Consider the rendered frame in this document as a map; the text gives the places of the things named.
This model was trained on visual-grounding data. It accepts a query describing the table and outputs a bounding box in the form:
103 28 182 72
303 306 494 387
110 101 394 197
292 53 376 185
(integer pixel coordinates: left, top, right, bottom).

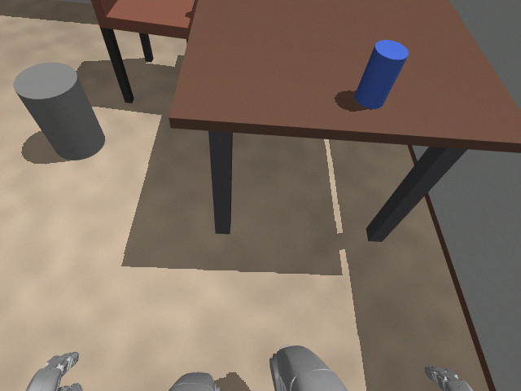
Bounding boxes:
169 0 521 242

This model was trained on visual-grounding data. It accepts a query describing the left robot hand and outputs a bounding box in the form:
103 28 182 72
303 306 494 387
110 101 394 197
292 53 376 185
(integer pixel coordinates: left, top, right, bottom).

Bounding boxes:
26 352 83 391

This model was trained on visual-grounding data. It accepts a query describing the chair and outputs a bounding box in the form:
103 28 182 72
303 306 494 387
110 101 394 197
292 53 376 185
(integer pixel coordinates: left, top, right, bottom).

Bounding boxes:
91 0 198 103

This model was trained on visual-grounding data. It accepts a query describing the right robot hand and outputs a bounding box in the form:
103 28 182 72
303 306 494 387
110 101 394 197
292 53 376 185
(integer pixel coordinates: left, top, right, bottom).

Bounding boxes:
425 366 473 391

